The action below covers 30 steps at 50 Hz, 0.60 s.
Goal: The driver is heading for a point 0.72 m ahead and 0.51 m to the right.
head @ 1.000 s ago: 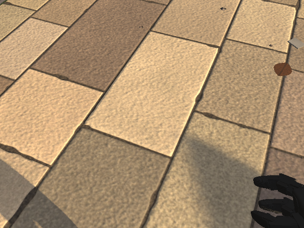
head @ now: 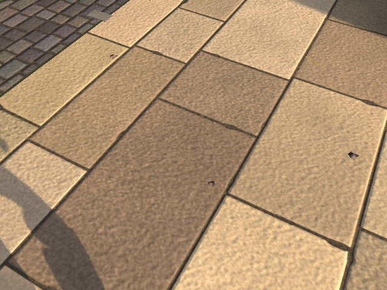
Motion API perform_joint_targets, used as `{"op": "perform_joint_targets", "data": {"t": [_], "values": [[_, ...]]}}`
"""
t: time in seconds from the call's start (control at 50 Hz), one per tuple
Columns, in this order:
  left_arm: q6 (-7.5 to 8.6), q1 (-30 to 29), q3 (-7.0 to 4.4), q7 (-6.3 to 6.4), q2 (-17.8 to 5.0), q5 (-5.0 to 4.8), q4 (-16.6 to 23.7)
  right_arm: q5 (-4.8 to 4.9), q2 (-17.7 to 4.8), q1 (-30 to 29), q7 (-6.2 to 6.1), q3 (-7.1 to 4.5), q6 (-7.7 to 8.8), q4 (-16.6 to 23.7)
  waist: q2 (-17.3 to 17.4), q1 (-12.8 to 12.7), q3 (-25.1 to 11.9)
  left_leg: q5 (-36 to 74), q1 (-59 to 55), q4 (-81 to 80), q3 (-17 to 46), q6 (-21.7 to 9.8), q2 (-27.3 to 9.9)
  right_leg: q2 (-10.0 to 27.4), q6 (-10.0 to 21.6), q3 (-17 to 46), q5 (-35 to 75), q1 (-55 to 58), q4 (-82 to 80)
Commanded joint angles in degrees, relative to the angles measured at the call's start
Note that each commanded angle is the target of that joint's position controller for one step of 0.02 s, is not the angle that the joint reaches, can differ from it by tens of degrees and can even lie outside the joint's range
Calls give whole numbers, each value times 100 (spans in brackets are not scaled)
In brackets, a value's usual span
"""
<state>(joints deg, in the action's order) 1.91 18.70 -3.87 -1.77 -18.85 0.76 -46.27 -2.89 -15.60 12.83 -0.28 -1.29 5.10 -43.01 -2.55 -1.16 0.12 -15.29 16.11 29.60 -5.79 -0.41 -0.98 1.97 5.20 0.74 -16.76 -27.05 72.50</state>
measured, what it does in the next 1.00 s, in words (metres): walks ahead, turning right: right foot, then left foot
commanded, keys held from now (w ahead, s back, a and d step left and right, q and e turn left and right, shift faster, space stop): w+e+shift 0.52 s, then e+shift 0.48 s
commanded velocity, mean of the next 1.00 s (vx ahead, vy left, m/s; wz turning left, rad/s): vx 0.72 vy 0.00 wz -0.95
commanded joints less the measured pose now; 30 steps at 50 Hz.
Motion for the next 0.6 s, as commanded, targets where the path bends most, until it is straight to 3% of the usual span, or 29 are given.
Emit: {"op": "perform_joint_targets", "data": {"t": [0.02,0.1,0.14,0.18,0.22,0.24,0.26,0.28,0.3,0.32,0.34,0.36,0.38,0.42,0.44,0.48,0.52,0.56,0.6], "values": [[-172,-404,59,-151,97,83,668,169,-413,541,18,-155,208,-46,763,119,253,372,-1072,-1997,1474,-651,-1658,629,-90,301,190,-1753,-5],[-206,-1242,148,-301,100,81,1116,166,-417,308,23,-163,314,-180,704,-98,561,1686,-799,-2329,-158,-410,-1170,565,-61,-63,1488,-1683,-1084],[-189,-1667,194,-388,46,63,1234,176,-584,403,0,-200,322,-255,431,-45,720,2228,-719,-2542,-753,-283,-983,366,98,-559,2040,-1077,-2180],[-163,-1881,222,-422,30,66,1281,174,-849,668,-31,-240,308,-334,412,-24,721,4226,-1089,-2262,-1027,-206,-1027,5,325,-1008,2157,-485,-2814],[-137,-1450,152,-359,-207,45,1119,161,-1204,883,-102,-324,165,-310,660,-293,264,6849,-1851,-1192,-1074,-99,-1134,-495,509,-1324,1633,80,-2950],[-124,-769,79,-306,-377,37,953,121,-1400,776,-142,-380,46,-258,803,-702,-126,7531,-1906,-195,-1032,-115,-1263,-667,617,-1275,1260,791,-2939],[-115,310,-53,-235,-612,38,656,89,-1538,544,-161,-430,-67,-152,866,-1239,-653,7636,-1601,1205,-894,-203,-1397,-786,793,-1073,886,1939,-2974],[-117,1360,-228,-96,-881,43,271,43,-1501,438,-124,-432,-132,-85,592,-1596,-1081,6275,-721,3092,-823,-180,-1223,-862,931,-673,499,3397,-3318],[-180,893,-362,41,-1282,-44,248,-6,-721,454,6,-248,-99,65,-778,-973,-547,64,1005,5313,-749,7,-128,-67,1177,747,346,3830,-3685],[-279,490,-490,33,-1981,129,584,132,-650,813,12,-174,4,758,-1503,-401,-1557,-1498,3183,6959,342,246,501,1175,2403,4185,-57,5442,-4762],[-286,596,-502,90,-1736,66,713,59,-916,198,1,-148,170,862,-231,-710,-1571,-868,3609,6674,1127,165,112,1318,2280,4796,-694,5227,-5618],[-235,487,-438,150,-1439,33,562,82,-915,-10,0,-113,254,856,357,-472,-711,-528,3507,5989,1161,128,-137,1205,2013,4415,-498,4273,-5833],[-150,363,-378,177,-1220,21,460,28,-834,-127,-18,-78,248,825,803,-168,-207,-477,3119,5342,1119,156,-354,955,1794,3858,121,3311,-5841],[30,82,-237,195,-900,-35,472,-156,-741,31,-27,-33,11,745,915,264,199,-666,2246,4645,1106,295,-555,433,1632,2896,1365,1823,-5760],[86,63,-213,182,-874,-31,474,-145,-673,79,-14,-21,-118,805,718,386,121,-921,2065,4238,1079,398,-593,366,1685,2751,1189,1484,-5885],[183,-37,-210,156,-867,-40,524,-113,-549,-540,40,36,-212,1066,663,324,393,-500,1778,3147,847,501,-657,20,1568,2326,1083,700,-6175],[222,-8,-246,122,-875,-34,538,13,-335,-1249,121,137,-194,1344,456,114,544,808,1225,1903,716,507,-539,-280,1304,2074,1187,238,-6287],[193,111,-308,84,-960,-74,467,102,-270,-1400,137,170,-152,1348,304,-83,448,1848,664,974,533,410,-183,-425,950,1872,2750,422,-5910],[112,434,-353,91,-1013,-127,340,120,-376,-1395,90,137,-107,1348,165,-256,168,2059,313,432,524,280,153,-434,590,1932,3819,1045,-5258]]}}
